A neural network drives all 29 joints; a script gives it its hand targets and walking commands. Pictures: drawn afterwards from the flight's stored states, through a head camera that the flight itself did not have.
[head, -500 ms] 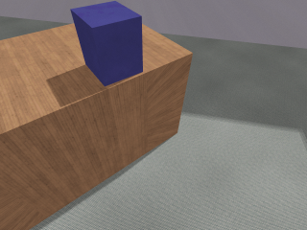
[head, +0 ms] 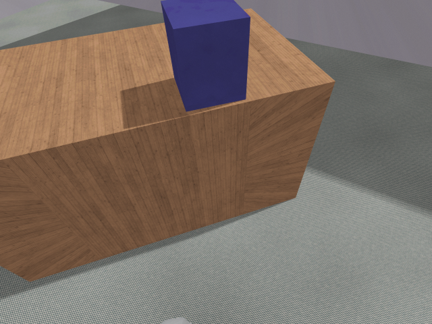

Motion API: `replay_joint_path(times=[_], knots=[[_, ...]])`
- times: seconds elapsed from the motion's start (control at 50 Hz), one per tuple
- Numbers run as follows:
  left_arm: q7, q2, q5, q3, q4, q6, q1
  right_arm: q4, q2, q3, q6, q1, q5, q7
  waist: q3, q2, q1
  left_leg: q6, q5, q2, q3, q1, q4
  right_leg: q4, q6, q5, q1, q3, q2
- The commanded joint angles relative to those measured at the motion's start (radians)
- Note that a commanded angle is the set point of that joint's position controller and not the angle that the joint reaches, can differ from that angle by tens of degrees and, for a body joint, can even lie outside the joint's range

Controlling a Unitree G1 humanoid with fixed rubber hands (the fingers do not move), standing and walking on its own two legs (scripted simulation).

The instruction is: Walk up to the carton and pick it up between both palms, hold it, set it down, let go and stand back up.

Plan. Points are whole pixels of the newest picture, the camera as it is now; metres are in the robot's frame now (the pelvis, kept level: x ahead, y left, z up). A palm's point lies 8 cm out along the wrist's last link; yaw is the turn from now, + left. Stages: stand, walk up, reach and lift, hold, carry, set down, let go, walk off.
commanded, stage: walk up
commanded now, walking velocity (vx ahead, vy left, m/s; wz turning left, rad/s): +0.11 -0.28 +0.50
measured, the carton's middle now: (205, 52) +0.87 +0.08 +0.08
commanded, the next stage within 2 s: none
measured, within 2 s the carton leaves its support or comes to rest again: neither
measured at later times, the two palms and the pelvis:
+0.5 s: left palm out of the picture +0.02 +0.03 -0.13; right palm (424, 297) +0.25 -0.42 -0.16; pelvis +0.11 -0.19 -0.01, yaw +12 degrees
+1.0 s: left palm out of the picture +0.10 -0.10 -0.13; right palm (356, 217) +0.45 -0.35 -0.19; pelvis +0.31 -0.19 -0.03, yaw +16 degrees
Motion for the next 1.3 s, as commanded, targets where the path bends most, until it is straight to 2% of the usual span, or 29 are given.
replay_joint_path(times=[0.0,0.06,0.1,0.12,0.14,0.16,0.18,0.2,0.26,0.3,0.32,0.38,0.4,0.42,0.44,0.48,0.52,0.66,0.9,0.94,0.96,0.98,1.0,1.02,1.04,1.06,1.1,1.22,1.28], knots=[[0.020,0.083,0.003,0.009,0.001,-0.009,0.091,-0.059,0.051,0.027,-0.004,-0.023,-0.008,0.013,0.050,-0.165,0.011,-0.001,0.053,-0.016,0.063,-0.065,-0.061,-0.089,0.100,0.860,0.128,0.082,-0.197],[0.032,0.086,-0.008,0.003,0.017,0.013,0.065,-0.059,0.030,0.034,-0.008,0.017,-0.005,-0.007,0.055,-0.186,-0.034,0.008,0.020,-0.030,0.140,0.152,-0.291,-0.055,0.205,1.270,0.048,0.014,-0.220],[0.028,0.167,-0.024,0.022,-0.010,0.022,-0.046,0.019,-0.059,0.008,-0.025,0.338,0.000,-0.029,-0.045,-0.204,-0.203,0.097,0.110,-0.016,0.105,0.657,-0.519,0.293,0.281,1.475,-0.214,-0.015,-0.168],[0.022,0.174,-0.033,0.016,-0.003,0.022,-0.002,0.041,-0.065,0.011,-0.031,0.369,0.017,-0.041,-0.126,0.089,-0.220,0.170,0.502,0.134,-0.076,0.814,-0.661,0.714,0.210,0.495,-0.363,0.008,-0.096],[0.018,0.136,-0.012,0.013,-0.014,0.017,0.042,0.013,-0.102,0.009,-0.024,0.337,-0.003,-0.054,-0.155,0.029,-0.147,0.214,0.586,0.420,-0.414,0.843,-0.727,0.972,0.155,-0.171,-0.510,0.139,-0.090],[0.009,0.125,-0.009,0.018,-0.046,0.026,0.047,-0.014,-0.168,-0.002,-0.014,0.297,0.000,-0.064,-0.135,-0.008,-0.091,0.291,0.761,0.535,-0.502,0.669,-0.745,1.050,0.131,-0.127,-0.471,0.239,-0.119],[0.007,0.141,-0.008,0.015,-0.079,0.042,0.055,-0.054,-0.218,-0.023,-0.020,0.151,-0.005,-0.062,-0.051,0.172,-0.034,0.351,0.448,0.603,-0.598,0.538,-0.878,1.098,0.127,-0.150,-0.540,0.295,-0.187],[0.007,0.139,0.007,0.014,-0.085,0.057,-0.006,-0.094,-0.170,-0.010,-0.024,0.019,-0.019,-0.049,0.159,0.132,-0.009,0.296,0.116,0.533,-0.543,0.315,-0.950,1.038,0.134,-0.143,-0.573,0.289,-0.206],[-0.038,0.076,-0.017,0.012,-0.080,0.087,0.044,-0.125,-0.138,0.001,-0.033,-0.115,-0.036,-0.018,0.188,0.161,0.052,0.067,0.030,0.254,-0.136,0.083,-0.887,0.627,0.168,0.009,-0.311,0.181,-0.187],[-0.057,0.040,-0.034,0.004,-0.059,0.083,0.088,-0.099,-0.153,-0.020,-0.038,-0.104,-0.037,-0.018,0.120,0.156,0.039,0.041,-0.006,0.178,-0.072,0.106,-0.832,0.419,0.176,-0.011,-0.176,0.057,-0.130],[-0.077,0.063,-0.063,0.011,-0.057,0.053,0.123,-0.107,-0.172,-0.040,-0.050,-0.128,-0.008,0.018,-0.014,0.235,0.050,0.040,-0.372,0.171,-0.083,0.004,-0.894,0.411,0.187,-0.117,-0.013,-0.005,-0.100],[-0.067,0.057,-0.031,0.016,0.067,0.006,0.349,-0.135,-0.087,-0.029,-0.042,-0.211,-0.022,0.034,0.039,-0.140,0.140,0.026,-0.457,0.033,0.014,-0.063,-0.516,0.153,0.220,-0.046,0.127,-0.067,-0.030],[-0.050,0.151,-0.014,0.039,0.098,-0.029,0.496,-0.150,0.051,0.010,-0.060,-0.204,-0.021,0.041,0.015,-0.448,0.191,0.014,-0.387,-0.066,0.028,-0.182,-0.040,-0.106,0.156,-0.433,0.168,0.398,-0.313],[-0.028,0.224,-0.031,0.037,0.065,-0.047,0.437,-0.197,0.133,0.033,-0.068,-0.265,-0.023,0.055,0.081,-0.495,0.180,0.008,-0.240,-0.071,-0.144,-0.326,0.201,-0.378,0.089,-0.780,0.032,0.896,-0.517],[-0.017,0.259,-0.031,0.045,0.026,-0.056,0.300,-0.207,0.114,0.029,-0.075,-0.240,-0.022,0.069,0.127,-0.344,0.099,0.021,-0.057,-0.031,-0.221,-0.323,0.286,-0.475,0.058,-0.894,-0.096,1.055,-0.546],[-0.017,0.228,-0.013,0.050,-0.004,-0.075,0.112,-0.125,0.053,0.022,-0.095,-0.132,-0.012,0.086,0.090,-0.156,-0.041,0.020,0.157,0.046,-0.168,-0.191,0.255,-0.337,0.108,-0.488,-0.120,0.686,-0.404],[-0.017,0.102,-0.024,0.021,0.010,-0.097,0.095,-0.069,0.036,0.015,-0.091,-0.069,-0.009,0.098,0.057,-0.197,-0.049,0.000,0.256,0.064,-0.089,-0.093,0.179,-0.291,0.159,-0.192,-0.081,0.409,-0.298],[-0.007,0.068,-0.021,0.013,0.139,-0.120,0.401,-0.021,0.056,0.014,-0.055,-0.099,0.005,0.071,0.098,-0.065,0.000,-0.029,0.249,-0.009,-0.062,-0.215,0.087,-0.155,0.198,0.901,0.239,0.246,-0.368],[0.040,0.027,-0.042,-0.016,0.214,-0.086,0.424,0.018,0.084,0.057,-0.074,-0.195,0.014,0.052,0.136,-0.273,0.010,0.051,0.169,-0.138,0.197,0.238,-0.529,0.079,0.098,1.359,0.158,0.071,-0.304],[0.032,0.063,-0.059,-0.009,0.193,-0.086,0.342,0.075,0.047,0.038,-0.093,0.005,0.008,0.047,0.060,-0.250,-0.113,0.118,0.322,-0.089,0.136,0.527,-0.616,0.322,0.085,1.257,0.009,0.065,-0.311],[0.023,0.060,-0.071,-0.010,0.146,-0.097,0.291,0.109,-0.045,0.008,-0.105,0.202,-0.009,0.041,-0.090,-0.177,-0.197,0.215,0.626,0.114,-0.074,0.830,-0.550,0.578,0.087,0.883,-0.205,0.048,-0.283],[0.009,0.001,-0.117,-0.013,0.117,-0.083,0.361,0.137,-0.149,-0.022,-0.099,0.366,0.004,0.030,-0.296,0.109,-0.228,0.475,0.862,0.461,-0.524,1.082,-0.647,1.054,0.108,-0.148,-0.457,0.058,-0.085],[0.006,0.050,-0.084,0.013,0.095,-0.080,0.230,0.132,-0.117,-0.019,-0.082,0.316,0.035,0.022,-0.259,0.040,-0.210,0.462,0.550,0.458,-0.586,0.936,-0.804,1.147,0.112,-0.193,-0.515,0.180,-0.096],[0.008,0.038,-0.042,0.013,0.011,-0.075,0.070,0.075,-0.122,-0.025,-0.072,0.143,0.060,0.001,-0.031,0.145,-0.173,0.396,0.368,0.359,-0.395,0.732,-0.827,1.059,0.074,-0.221,-0.590,0.206,-0.165],[0.003,0.034,-0.040,0.024,0.052,-0.084,0.070,0.072,0.050,0.017,-0.088,0.113,0.012,0.007,0.030,-0.094,-0.144,0.337,0.284,0.408,-0.435,0.572,-0.907,1.022,0.074,-0.130,-0.518,0.243,-0.171],[0.024,-0.024,-0.056,0.022,0.082,-0.057,0.099,0.033,0.144,0.062,-0.111,-0.020,0.026,-0.009,0.132,-0.240,-0.052,0.319,0.922,0.359,-0.275,0.305,-0.862,0.863,0.081,-0.101,-0.278,0.284,-0.159],[0.034,-0.124,-0.033,0.001,0.114,-0.010,0.229,0.036,0.092,0.061,-0.132,-0.073,0.013,-0.008,0.130,-0.099,0.032,0.248,1.056,0.262,-0.052,0.187,-0.836,0.611,0.090,-0.171,-0.107,0.244,-0.125],[0.019,-0.057,-0.030,0.006,0.080,0.004,0.174,0.053,0.028,0.060,-0.093,-0.060,0.022,0.003,0.002,0.043,0.048,0.144,0.615,0.148,0.012,0.250,-0.703,0.151,0.075,0.256,0.056,0.147,-0.068],[0.022,0.092,-0.025,0.019,0.012,-0.007,0.032,0.094,0.114,0.073,-0.045,0.099,0.024,-0.003,0.053,-0.254,-0.016,0.011,-0.011,-0.030,0.053,0.371,-0.580,-0.090,-0.053,0.523,-0.151,0.438,-0.326]])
